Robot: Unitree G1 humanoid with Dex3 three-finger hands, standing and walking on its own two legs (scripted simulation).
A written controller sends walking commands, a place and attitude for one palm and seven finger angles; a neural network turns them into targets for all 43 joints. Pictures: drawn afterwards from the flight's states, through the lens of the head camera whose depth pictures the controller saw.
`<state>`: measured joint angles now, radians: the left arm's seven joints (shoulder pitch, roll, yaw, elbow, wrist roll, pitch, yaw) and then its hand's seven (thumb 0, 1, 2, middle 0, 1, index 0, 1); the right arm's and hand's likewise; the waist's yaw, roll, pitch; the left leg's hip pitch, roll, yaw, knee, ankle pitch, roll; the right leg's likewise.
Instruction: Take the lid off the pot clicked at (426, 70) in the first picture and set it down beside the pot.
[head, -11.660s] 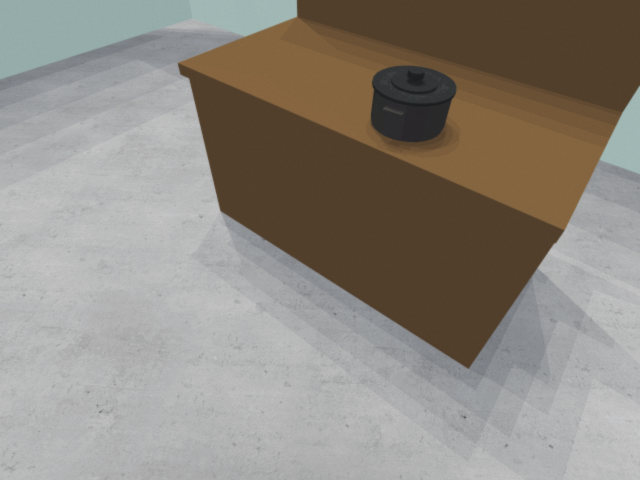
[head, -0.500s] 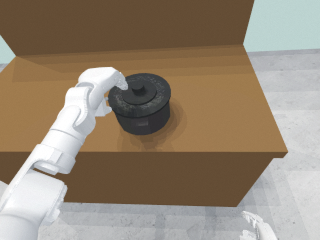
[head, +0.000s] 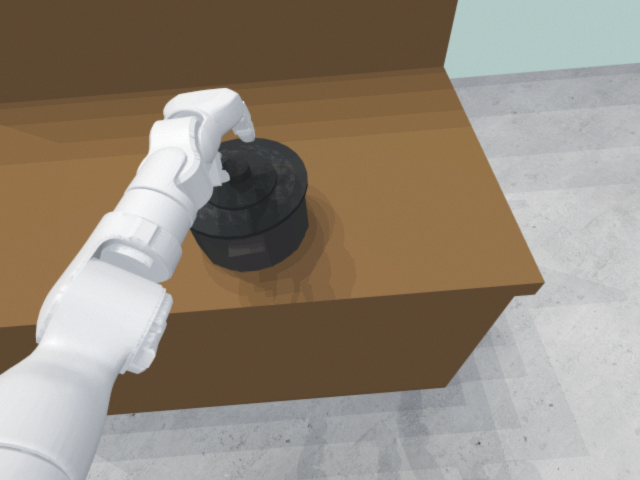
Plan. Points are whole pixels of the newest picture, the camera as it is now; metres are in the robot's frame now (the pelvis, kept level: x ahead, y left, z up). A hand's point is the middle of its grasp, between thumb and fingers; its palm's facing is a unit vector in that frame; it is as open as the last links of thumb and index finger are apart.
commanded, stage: move the open hand above the knob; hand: left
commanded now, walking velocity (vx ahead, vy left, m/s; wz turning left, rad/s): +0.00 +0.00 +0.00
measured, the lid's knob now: (236, 170) +0.54 +0.10 +0.07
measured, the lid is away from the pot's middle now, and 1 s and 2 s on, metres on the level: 0.00 0.00 0.00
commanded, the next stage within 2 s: lower the open fingers around the knob in 0.72 s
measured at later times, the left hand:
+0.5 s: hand (219, 149) +0.51 +0.10 +0.13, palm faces -0.32 -0.06 -0.95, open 10.0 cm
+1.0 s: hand (226, 155) +0.50 +0.09 +0.13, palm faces -0.35 -0.05 -0.94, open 10.0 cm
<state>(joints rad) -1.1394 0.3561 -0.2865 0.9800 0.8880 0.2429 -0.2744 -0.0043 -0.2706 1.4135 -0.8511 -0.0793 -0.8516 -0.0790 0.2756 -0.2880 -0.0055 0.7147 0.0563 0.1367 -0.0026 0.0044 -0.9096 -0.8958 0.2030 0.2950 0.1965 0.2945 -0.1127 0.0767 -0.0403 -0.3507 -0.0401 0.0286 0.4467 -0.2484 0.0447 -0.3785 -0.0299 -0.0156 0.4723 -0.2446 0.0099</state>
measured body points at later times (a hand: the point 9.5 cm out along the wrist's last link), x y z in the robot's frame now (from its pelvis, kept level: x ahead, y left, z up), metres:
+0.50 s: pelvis +0.01 +0.00 +0.00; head +0.07 -0.03 +0.44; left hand +0.52 +0.10 +0.19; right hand +0.06 -0.26 -0.14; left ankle -0.02 +0.09 -0.74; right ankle -0.01 -0.13 -0.74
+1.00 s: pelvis +0.01 +0.00 +0.00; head +0.06 -0.03 +0.44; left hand +0.51 +0.09 +0.18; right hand +0.06 -0.26 -0.15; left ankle -0.02 +0.09 -0.74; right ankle -0.01 -0.13 -0.74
